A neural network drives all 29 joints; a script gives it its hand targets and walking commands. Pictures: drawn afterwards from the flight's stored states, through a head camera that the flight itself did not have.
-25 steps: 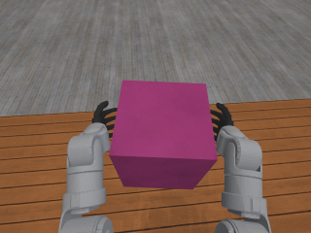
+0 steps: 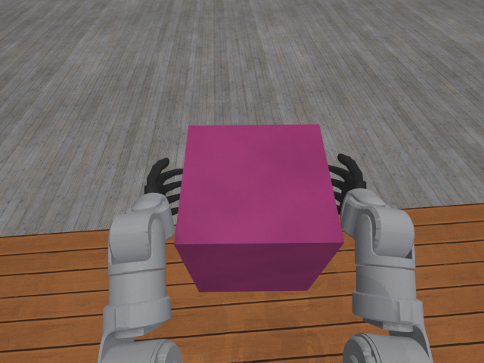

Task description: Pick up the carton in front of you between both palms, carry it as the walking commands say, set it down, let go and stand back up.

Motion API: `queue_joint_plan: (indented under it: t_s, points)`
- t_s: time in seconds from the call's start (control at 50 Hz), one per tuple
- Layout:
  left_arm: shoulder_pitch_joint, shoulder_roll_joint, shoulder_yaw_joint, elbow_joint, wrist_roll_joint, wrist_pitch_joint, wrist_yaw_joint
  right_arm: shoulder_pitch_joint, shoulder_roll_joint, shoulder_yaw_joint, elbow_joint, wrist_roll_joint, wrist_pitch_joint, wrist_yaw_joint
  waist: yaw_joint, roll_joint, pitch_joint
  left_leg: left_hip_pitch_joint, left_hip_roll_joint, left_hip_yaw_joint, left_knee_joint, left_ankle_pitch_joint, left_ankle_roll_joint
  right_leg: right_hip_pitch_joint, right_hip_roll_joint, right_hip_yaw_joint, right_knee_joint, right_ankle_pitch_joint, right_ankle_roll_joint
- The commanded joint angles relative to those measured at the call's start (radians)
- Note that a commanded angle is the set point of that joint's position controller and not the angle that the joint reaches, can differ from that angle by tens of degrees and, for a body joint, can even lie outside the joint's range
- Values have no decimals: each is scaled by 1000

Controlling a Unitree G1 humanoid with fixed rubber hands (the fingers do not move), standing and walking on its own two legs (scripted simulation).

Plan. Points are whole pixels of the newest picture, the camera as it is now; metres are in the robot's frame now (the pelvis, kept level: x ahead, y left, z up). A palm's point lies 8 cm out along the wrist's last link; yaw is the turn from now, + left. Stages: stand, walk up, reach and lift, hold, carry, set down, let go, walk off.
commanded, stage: carry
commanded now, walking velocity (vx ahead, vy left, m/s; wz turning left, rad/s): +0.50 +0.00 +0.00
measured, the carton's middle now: (253, 216) +0.35 +0.00 +0.05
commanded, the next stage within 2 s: none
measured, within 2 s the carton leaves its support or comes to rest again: neither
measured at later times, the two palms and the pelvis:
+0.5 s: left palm (178, 105) +0.65 +0.16 +0.09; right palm (306, 101) +0.65 -0.14 +0.10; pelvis +0.32 +0.01 -0.02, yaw -2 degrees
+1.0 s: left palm (203, 53) +0.96 +0.13 +0.08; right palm (300, 51) +0.95 -0.17 +0.08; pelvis +0.63 +0.00 -0.04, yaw +0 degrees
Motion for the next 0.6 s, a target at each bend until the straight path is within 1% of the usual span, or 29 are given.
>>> queue_joint_plan:
  t_s: [0.0,0.02,0.04,0.06,0.08,0.1,0.12,0.14,0.2,0.24,0.28,0.34,0.36,0.38,0.4,0.42,0.44,0.46,0.48,0.5,0.52,0.54,0.56,0.58]
  points:
    - [-501,-675,-540,-42,-173,-3,-8,-531,764,546,-60,131,13,0,68,-194,-393,-576,32,-81,391,35,21,724,-377,689,-179,25,-164]
    - [-564,-728,-573,-65,-204,-11,-22,-555,794,542,-64,124,5,1,54,-100,-352,-549,58,-75,328,91,19,620,-350,595,-199,38,-128]
    - [-622,-781,-604,-85,-232,-21,-37,-573,821,536,-69,109,-4,3,39,-64,-318,-521,83,-69,257,128,14,523,-331,524,-215,52,-103]
    - [-672,-817,-631,-100,-260,-34,-50,-580,844,535,-65,102,-14,8,28,-67,-317,-472,97,-66,196,154,8,459,-314,476,-236,20,-84]
    - [-695,-839,-650,-113,-282,-46,-60,-575,858,543,-65,100,-24,12,27,-80,-320,-452,97,-50,157,165,1,430,-301,441,-245,30,-82]
    - [-700,-848,-663,-121,-296,-57,-67,-564,867,554,-63,101,-34,15,27,-89,-325,-457,102,-41,122,177,-6,428,-295,414,-243,66,-88]
    - [-690,-846,-671,-123,-302,-65,-70,-548,868,562,-62,100,-42,16,30,-96,-334,-483,108,-34,87,199,-12,452,-292,393,-236,122,-94]
    - [-676,-841,-676,-124,-306,-71,-71,-532,864,568,-62,98,-49,15,34,-100,-339,-518,112,-25,49,226,-17,489,-288,370,-222,205,-92]
    - [-618,-803,-672,-134,-299,-81,-65,-495,836,584,-89,98,-62,9,57,-107,-339,-604,116,-2,-63,332,-27,594,-267,312,-181,413,-67]
    - [-593,-771,-666,-152,-295,-81,-58,-494,809,594,-126,110,-64,5,68,-112,-325,-609,106,20,-151,422,-24,626,-234,270,-165,485,-46]
    - [-558,-738,-654,-152,-282,-75,-49,-483,779,598,-147,116,-57,1,80,-118,-302,-588,88,47,-254,495,-15,644,-203,233,-150,525,-34]
    - [-502,-696,-632,-130,-253,-59,-37,-459,735,590,-147,111,-36,0,107,-120,-260,-542,41,104,-441,599,1,684,-163,192,-112,560,-25]
    - [-492,-686,-624,-120,-245,-53,-33,-454,723,585,-143,109,-28,0,113,-129,-244,-499,34,111,-504,633,13,676,-164,188,-112,556,-22]
    - [-490,-680,-619,-111,-237,-48,-30,-449,713,577,-138,105,-21,1,108,-144,-234,-433,29,112,-559,655,30,656,-168,179,-101,573,-12]
    - [-491,-678,-616,-100,-231,-42,-29,-445,701,566,-130,99,-14,1,85,-159,-241,-339,17,115,-599,662,46,633,-170,167,-56,629,6]
    - [-492,-680,-617,-89,-227,-36,-28,-433,688,551,-114,91,-9,1,49,-167,-274,-213,0,125,-622,660,56,613,-168,150,34,680,27]
    - [-504,-682,-619,-81,-223,-31,-27,-415,681,536,-95,80,-6,0,-6,-131,-324,-39,10,133,-662,690,55,553,-147,102,190,628,56]
    - [-520,-683,-616,-78,-217,-28,-25,-395,671,518,-83,70,-3,0,-34,-40,-386,192,128,19,-584,757,42,365,-121,87,406,299,81]
    - [-516,-702,-616,-60,-215,-21,-23,-397,651,496,-56,62,-1,-4,-2,145,-460,475,393,-309,-419,1121,121,62,-32,99,592,-341,106]
    - [-496,-690,-598,-58,-212,-15,-20,-401,663,501,-29,67,-2,-10,-75,293,-530,578,477,-606,-536,791,292,-166,61,146,855,-524,121]
    - [-548,-709,-604,-77,-219,-18,-15,-390,705,512,-24,90,-8,-4,-59,202,-463,508,422,-601,-598,591,273,-264,15,182,873,-474,90]
    - [-581,-744,-594,-79,-216,-24,-14,-456,756,544,-60,119,-16,7,-62,97,-414,411,381,-518,-616,543,238,-268,-19,183,832,-418,80]
    - [-597,-771,-585,-83,-207,-33,-15,-521,805,582,-94,152,-25,20,-45,15,-361,303,360,-441,-637,576,207,-243,-54,178,763,-367,84]
    - [-597,-789,-578,-80,-198,-42,-17,-580,842,607,-116,177,-37,32,-32,5,-348,221,349,-396,-663,545,196,-198,-76,178,699,-340,90]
